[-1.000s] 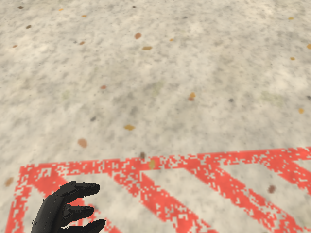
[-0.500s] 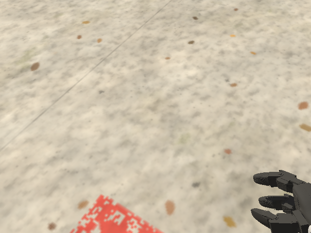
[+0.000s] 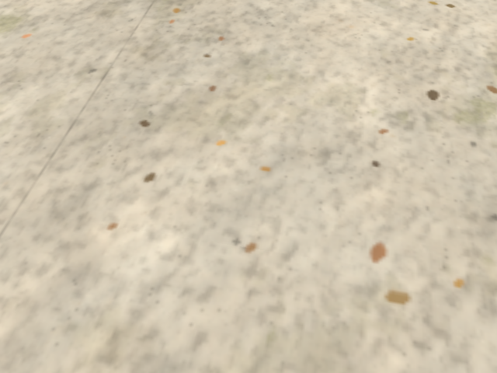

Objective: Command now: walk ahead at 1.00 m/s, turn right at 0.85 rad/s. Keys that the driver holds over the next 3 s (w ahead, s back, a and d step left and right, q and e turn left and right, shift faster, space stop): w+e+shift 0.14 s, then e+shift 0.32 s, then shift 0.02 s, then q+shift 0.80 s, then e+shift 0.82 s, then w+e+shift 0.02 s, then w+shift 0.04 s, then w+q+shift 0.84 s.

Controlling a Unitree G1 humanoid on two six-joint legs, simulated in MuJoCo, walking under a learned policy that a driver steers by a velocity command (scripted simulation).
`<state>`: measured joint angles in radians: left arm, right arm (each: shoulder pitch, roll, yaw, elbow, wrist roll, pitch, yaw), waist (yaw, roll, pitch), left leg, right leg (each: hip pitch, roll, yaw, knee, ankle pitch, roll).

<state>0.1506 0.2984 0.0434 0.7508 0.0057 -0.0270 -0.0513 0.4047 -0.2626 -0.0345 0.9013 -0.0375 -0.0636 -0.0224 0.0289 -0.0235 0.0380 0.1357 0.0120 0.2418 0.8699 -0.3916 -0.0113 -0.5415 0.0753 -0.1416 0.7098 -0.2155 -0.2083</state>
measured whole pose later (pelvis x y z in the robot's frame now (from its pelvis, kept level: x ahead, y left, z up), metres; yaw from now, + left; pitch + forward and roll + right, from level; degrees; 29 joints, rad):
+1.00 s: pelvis +0.46 +0.00 +0.04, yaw -17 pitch +2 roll -1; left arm 0.08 0.24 0.05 0.64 0.01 0.02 0.05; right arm 0.24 -0.31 -0.09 0.69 0.02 0.06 0.00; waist -0.03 0.01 0.03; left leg -0.52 0.07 0.03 0.94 -0.35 -0.08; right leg -0.28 -0.08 -0.14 0.50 -0.23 0.02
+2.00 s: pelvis +0.50 +0.06 +0.05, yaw -24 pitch +2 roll +0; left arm 0.20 0.37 0.13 0.65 -0.03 0.06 0.03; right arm 0.18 -0.25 -0.07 0.66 -0.03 0.00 -0.04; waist -0.01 -0.05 0.02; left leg -0.21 -0.03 0.08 0.41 -0.25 0.06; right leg -0.62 -0.01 0.09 1.17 -0.32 0.09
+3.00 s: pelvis +0.93 -0.17 +0.03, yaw -3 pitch +0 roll +1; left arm 0.10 0.23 -0.02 0.63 0.07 -0.07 -0.01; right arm 0.42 -0.33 -0.07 0.84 -0.01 -0.03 0.01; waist -0.04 0.00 0.04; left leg -0.16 -0.23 -0.03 0.47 -0.29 0.20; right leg -0.64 -0.14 0.10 1.20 -0.31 0.05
